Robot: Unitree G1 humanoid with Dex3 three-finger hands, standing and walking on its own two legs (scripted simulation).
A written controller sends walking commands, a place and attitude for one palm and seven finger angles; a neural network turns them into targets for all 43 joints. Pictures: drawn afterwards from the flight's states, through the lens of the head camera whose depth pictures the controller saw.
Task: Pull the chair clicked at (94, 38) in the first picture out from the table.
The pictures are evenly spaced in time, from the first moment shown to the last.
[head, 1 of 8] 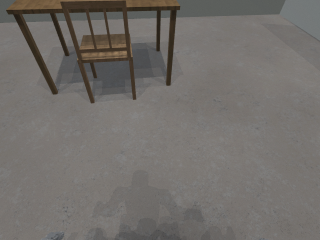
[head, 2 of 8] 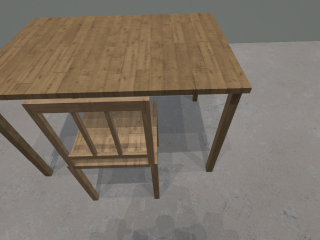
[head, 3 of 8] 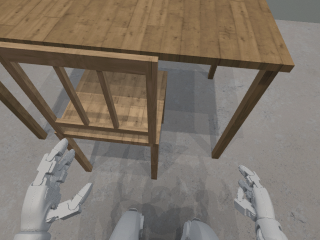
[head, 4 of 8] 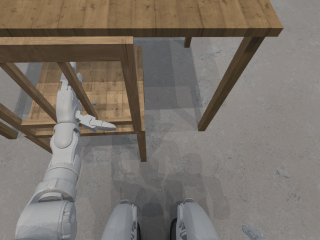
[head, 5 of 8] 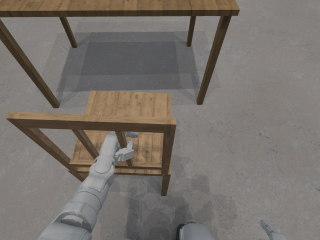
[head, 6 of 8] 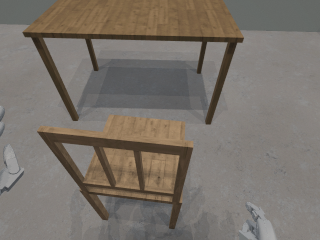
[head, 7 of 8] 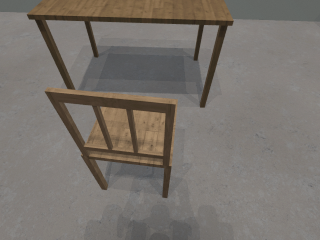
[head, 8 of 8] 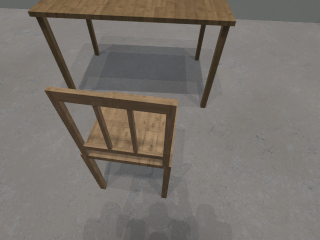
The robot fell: no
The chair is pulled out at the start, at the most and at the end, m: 0.00 0.60 0.60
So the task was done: yes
